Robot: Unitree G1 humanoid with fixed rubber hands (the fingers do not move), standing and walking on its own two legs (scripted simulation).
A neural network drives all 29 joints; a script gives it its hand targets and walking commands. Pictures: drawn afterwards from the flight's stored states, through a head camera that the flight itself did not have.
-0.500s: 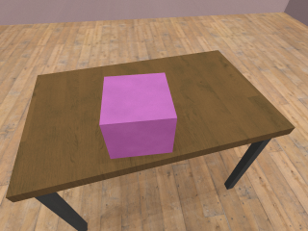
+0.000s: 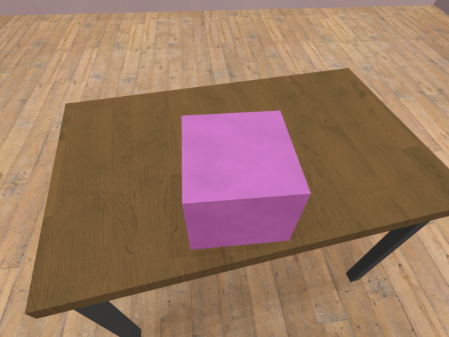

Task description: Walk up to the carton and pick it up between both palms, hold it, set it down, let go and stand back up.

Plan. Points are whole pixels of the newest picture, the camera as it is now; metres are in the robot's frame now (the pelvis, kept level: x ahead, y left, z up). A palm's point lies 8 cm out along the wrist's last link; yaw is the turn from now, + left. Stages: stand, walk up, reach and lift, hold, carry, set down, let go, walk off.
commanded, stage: walk up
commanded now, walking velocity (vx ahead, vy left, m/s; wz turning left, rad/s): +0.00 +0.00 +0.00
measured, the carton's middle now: (236, 179) +0.45 +0.00 +0.00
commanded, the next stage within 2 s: none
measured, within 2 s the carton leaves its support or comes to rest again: neither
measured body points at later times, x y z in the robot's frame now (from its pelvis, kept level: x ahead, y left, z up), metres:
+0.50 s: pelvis +0.03 -0.01 +0.01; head +0.06 +0.00 +0.46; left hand +0.00 +0.21 -0.16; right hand +0.00 -0.21 -0.15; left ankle +0.04 +0.11 -0.73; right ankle -0.02 -0.09 -0.73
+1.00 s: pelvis -0.02 -0.09 +0.01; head -0.01 -0.12 +0.46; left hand -0.01 +0.12 -0.14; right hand +0.02 -0.33 -0.16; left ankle -0.06 +0.03 -0.70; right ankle -0.03 -0.21 -0.73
